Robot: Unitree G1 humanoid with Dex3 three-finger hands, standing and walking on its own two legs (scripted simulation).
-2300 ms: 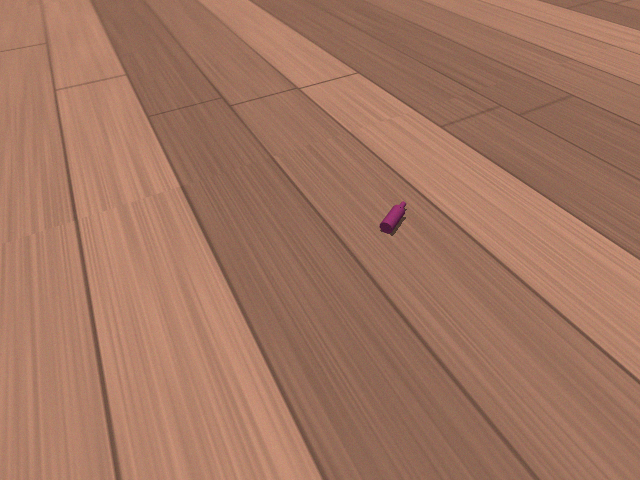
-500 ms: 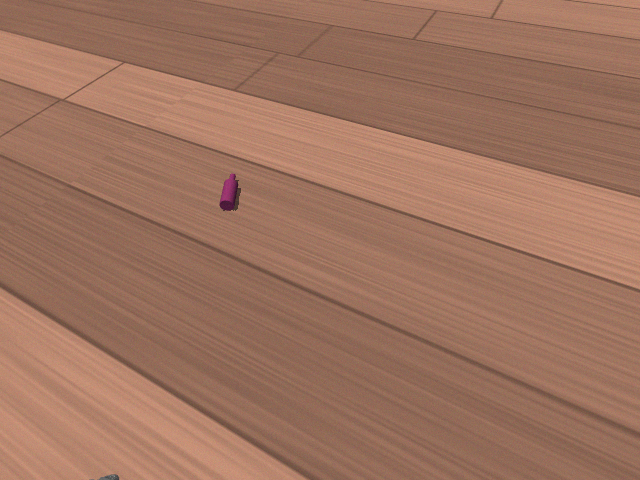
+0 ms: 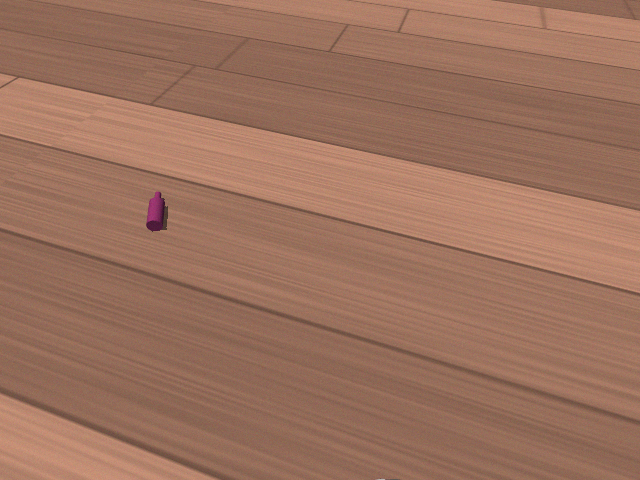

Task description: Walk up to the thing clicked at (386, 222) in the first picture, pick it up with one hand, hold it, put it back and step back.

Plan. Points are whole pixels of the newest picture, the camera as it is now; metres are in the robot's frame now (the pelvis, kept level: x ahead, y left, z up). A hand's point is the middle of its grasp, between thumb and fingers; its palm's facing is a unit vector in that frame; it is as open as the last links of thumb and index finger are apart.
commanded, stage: walk up
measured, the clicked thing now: (156, 209) +1.27 +0.66 -0.72
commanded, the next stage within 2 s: stand in 0.76 s
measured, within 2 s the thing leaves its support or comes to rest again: neither
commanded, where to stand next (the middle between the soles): +0.07 -0.01 m, yaw -6 degrees
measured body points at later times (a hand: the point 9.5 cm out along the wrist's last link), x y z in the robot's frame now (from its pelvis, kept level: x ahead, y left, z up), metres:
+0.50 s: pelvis +0.01 -0.01 +0.00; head +0.02 -0.02 +0.45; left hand +0.12 +0.29 -0.11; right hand +0.07 -0.31 -0.13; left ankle +0.04 +0.13 -0.72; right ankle +0.01 -0.13 -0.72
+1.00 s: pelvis +0.01 +0.00 +0.02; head +0.02 +0.00 +0.47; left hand +0.14 +0.29 -0.10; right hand +0.05 -0.31 -0.11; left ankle +0.04 +0.13 -0.72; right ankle +0.01 -0.14 -0.72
